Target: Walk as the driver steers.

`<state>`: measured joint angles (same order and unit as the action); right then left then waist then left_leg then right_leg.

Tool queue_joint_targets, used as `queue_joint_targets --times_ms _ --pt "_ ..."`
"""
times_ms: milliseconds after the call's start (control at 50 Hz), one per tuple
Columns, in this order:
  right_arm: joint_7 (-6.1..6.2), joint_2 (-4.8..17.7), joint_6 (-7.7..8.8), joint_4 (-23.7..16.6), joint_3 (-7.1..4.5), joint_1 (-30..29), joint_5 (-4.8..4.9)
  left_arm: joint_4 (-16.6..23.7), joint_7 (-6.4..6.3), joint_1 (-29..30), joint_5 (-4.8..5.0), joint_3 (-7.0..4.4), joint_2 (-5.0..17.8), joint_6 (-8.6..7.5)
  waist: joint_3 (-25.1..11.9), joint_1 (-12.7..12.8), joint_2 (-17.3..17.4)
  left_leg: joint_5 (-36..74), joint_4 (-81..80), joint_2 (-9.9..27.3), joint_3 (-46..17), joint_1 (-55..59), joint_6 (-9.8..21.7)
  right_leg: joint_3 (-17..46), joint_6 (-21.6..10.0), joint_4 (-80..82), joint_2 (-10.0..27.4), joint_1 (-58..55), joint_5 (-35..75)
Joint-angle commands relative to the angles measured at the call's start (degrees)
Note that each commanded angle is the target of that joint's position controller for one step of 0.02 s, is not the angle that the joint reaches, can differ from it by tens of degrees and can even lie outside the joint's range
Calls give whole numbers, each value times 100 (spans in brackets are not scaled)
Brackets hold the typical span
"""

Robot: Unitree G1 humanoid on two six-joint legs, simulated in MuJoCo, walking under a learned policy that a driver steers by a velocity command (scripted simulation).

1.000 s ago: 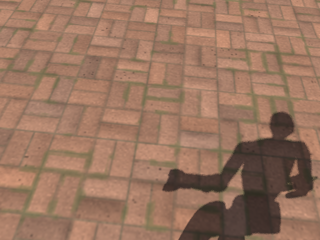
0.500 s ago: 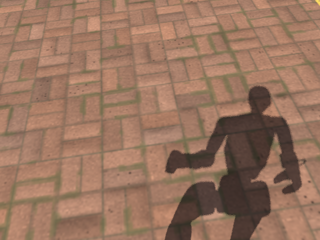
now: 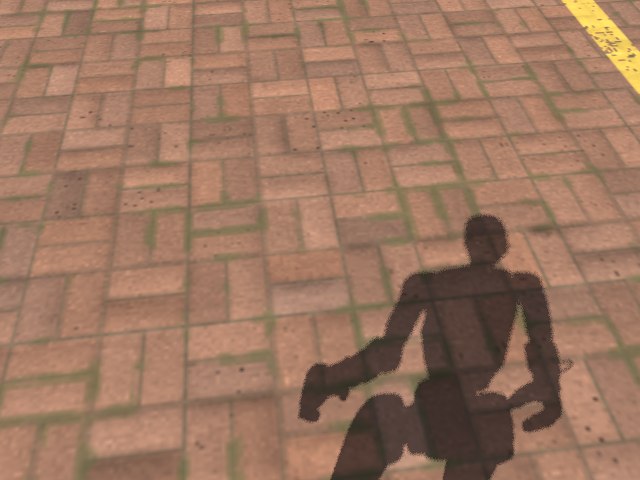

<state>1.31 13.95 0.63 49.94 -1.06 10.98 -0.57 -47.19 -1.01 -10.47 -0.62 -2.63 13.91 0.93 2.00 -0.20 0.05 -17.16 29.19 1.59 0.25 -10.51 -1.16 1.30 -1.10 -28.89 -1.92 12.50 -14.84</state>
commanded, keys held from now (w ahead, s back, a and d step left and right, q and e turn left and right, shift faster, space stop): no key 0.32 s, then w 0.04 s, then no key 0.64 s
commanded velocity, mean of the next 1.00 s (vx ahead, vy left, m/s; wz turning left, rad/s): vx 0.02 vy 0.00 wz -0.01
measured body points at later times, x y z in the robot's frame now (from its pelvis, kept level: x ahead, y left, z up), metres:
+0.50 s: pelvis +0.01 +0.01 +0.00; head +0.02 +0.01 +0.45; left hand +0.08 +0.26 -0.15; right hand +0.06 -0.25 -0.15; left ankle -0.02 +0.13 -0.74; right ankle +0.01 -0.11 -0.74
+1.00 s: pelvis +0.01 +0.01 +0.00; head +0.02 +0.01 +0.45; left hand +0.06 +0.27 -0.15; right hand +0.04 -0.24 -0.15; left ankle -0.02 +0.13 -0.74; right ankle +0.01 -0.11 -0.74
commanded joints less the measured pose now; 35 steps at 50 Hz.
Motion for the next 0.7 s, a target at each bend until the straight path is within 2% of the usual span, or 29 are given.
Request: queue_joint_targets --times_ms 20,320,340,360,380,400,420,460,500,560,700 --pt "29 716 59 -189 -148 -4 7 177 -38 142 13 -134 563 -78 -196 -37 -29 814 -533 235 -245 -200 124 404 -106 432 353 -251 1001" --pt "62 644 35 355 -104 106 16 -708 -108 111 52 -121 582 -70 -114 -16 15 896 -654 103 -143 -136 121 325 -75 504 346 -373 1151" --pt "71 621 25 437 -102 224 28 -801 -112 24 63 -117 559 -62 -238 -16 8 324 -650 27 -67 -97 145 249 -96 505 272 -408 541" --pt "86 665 9 471 -123 258 69 -857 -119 -22 104 -142 612 -49 -151 -3 20 -594 -578 -56 -21 -223 235 171 -163 439 164 -271 -604" --pt "103 615 5 437 -104 146 71 -842 -128 92 103 -125 567 -50 183 10 28 -912 -597 -33 -87 -477 289 219 -200 472 173 37 -1017" --pt "120 562 23 415 -80 94 51 -835 -136 175 81 -96 506 -72 385 7 24 -842 -616 -6 -129 -603 303 269 -211 514 204 223 -948" --pt "123 519 58 431 -60 126 25 -859 -133 201 53 -69 451 -110 438 -3 7 -419 -595 5 -134 -602 273 301 -192 518 237 251 -461" --pt "105 560 117 519 -64 304 -10 -972 -99 115 24 -54 464 -180 154 -23 -14 654 -453 0 -88 -352 189 258 -131 359 259 7 823" --pt "86 601 132 578 -60 401 24 -1073 -74 44 60 -51 516 -199 -138 -14 -6 1230 -378 15 -83 -154 155 231 -99 247 276 -267 1508" --pt "70 566 98 643 -32 450 49 -1201 -72 12 94 -36 517 -152 -231 -4 -3 1500 -383 21 -84 -47 160 227 -108 234 291 -438 1801" --pt "75 494 35 785 -1 541 46 -1403 -100 19 90 -15 469 -52 -123 7 9 1478 -514 13 -75 -17 153 199 -66 360 283 -480 1712"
